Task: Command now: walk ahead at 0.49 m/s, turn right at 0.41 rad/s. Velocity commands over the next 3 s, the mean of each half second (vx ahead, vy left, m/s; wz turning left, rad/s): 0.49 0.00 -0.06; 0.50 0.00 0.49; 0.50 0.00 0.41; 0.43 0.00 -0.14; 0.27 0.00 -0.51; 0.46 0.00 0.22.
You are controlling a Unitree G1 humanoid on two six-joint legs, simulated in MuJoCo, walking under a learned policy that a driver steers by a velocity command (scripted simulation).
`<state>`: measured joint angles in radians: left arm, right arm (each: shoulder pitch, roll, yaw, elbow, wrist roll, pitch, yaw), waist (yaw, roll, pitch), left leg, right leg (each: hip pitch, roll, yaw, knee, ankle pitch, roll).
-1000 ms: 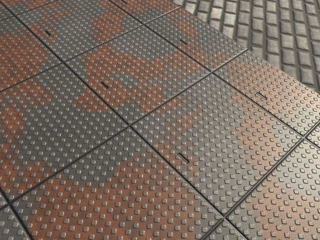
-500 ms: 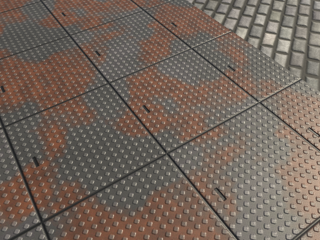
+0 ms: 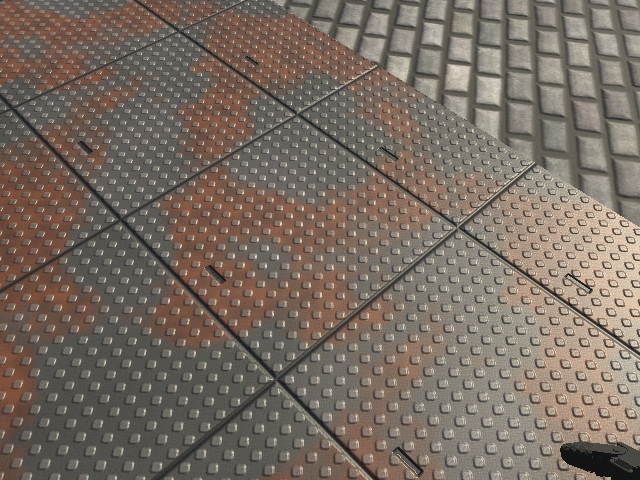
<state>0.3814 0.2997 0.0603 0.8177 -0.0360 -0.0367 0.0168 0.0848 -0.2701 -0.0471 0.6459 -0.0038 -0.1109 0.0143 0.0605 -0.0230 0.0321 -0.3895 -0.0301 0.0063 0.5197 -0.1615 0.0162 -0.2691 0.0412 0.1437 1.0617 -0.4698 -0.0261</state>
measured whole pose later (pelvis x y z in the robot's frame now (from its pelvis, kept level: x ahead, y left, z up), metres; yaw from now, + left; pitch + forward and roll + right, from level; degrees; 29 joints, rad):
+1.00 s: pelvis +0.52 +0.00 -0.01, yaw +17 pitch +1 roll -1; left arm 0.26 0.30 0.06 0.83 -0.02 -0.08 0.00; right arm 0.14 -0.30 -0.07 0.66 0.02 -0.04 0.04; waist 0.02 0.00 0.08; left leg -0.45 -0.06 0.04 0.63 -0.20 0.10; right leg -0.23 -0.04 -0.04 1.15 -0.48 0.01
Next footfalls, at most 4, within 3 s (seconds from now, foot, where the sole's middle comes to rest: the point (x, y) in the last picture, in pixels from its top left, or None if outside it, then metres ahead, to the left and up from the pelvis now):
0.38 right None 0.36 -0.17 -0.77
0.92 left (303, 404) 0.62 0.10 -0.77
1.42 right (343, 276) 0.97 0.03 -0.77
1.90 left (215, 229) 1.10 0.37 -0.77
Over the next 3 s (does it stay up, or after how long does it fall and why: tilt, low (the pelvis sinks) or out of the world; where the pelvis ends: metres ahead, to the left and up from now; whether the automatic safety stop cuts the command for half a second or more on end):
stays up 1.41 0.30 0.00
